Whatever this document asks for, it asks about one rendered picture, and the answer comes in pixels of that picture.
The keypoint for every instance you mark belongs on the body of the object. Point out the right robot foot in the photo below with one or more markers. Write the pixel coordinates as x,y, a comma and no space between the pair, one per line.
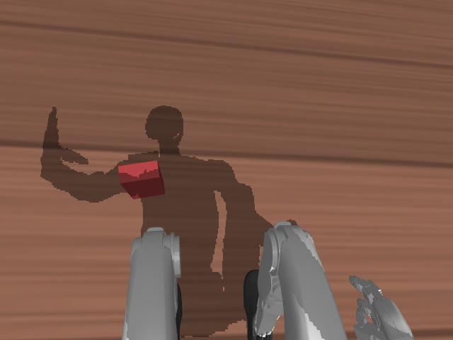
250,301

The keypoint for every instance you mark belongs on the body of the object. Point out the right robot hand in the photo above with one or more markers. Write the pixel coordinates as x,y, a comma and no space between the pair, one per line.
389,322

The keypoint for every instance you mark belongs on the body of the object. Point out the carton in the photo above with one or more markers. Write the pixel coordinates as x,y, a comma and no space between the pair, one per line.
142,180

